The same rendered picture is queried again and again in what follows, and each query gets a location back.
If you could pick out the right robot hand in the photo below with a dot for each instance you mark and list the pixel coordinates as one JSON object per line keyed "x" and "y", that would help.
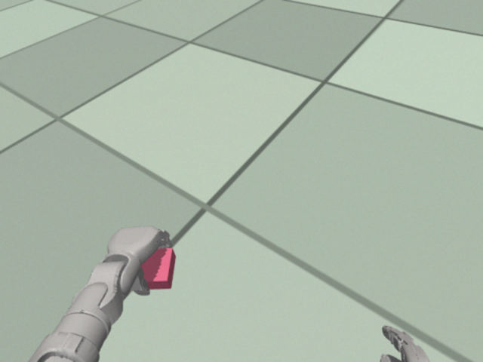
{"x": 404, "y": 344}

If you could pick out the left robot hand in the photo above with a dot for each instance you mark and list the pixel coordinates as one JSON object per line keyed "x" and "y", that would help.
{"x": 142, "y": 242}

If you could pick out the left robot arm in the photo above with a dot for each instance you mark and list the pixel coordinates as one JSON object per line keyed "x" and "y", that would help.
{"x": 83, "y": 329}

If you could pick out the small box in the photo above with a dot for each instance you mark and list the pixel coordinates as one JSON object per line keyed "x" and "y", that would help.
{"x": 158, "y": 269}

